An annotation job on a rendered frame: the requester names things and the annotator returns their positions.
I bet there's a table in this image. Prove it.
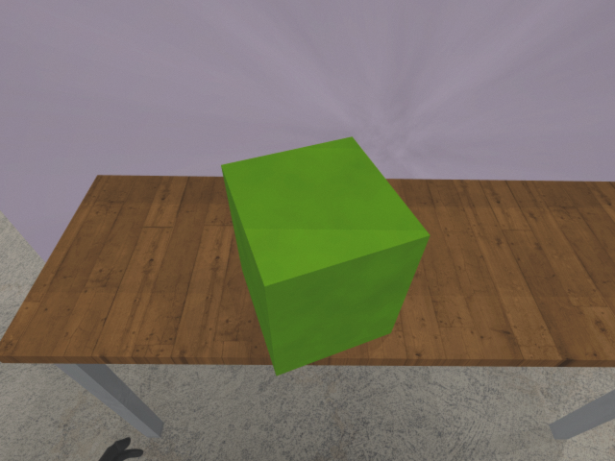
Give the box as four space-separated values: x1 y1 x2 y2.
0 175 615 440

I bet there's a carton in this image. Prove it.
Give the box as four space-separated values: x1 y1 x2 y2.
221 137 430 376

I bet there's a left robot hand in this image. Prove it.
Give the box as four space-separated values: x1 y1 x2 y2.
98 437 143 461

